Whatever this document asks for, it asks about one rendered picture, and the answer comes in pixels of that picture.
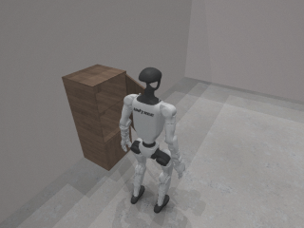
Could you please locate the robot right forearm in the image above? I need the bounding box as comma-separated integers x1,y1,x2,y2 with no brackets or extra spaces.
168,135,182,165

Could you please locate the robot left upper arm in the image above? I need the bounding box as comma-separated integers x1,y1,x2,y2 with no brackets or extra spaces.
120,94,138,127

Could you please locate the cupboard door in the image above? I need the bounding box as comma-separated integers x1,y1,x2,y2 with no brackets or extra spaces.
125,74,145,131

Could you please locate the robot right hand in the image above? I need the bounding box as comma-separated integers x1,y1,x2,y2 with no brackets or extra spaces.
173,161,185,179

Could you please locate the robot right upper arm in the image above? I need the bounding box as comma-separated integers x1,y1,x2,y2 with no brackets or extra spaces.
161,103,177,145

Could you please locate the humanoid robot torso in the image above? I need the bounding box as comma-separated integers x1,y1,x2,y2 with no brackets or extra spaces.
132,93,165,160

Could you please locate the robot left forearm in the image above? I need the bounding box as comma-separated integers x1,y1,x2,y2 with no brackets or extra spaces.
119,123,129,141

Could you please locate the robot left hand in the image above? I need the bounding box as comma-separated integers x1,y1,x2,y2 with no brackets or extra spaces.
121,138,132,152

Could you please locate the left robot shin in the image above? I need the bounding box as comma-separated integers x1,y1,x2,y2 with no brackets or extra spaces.
133,164,144,197

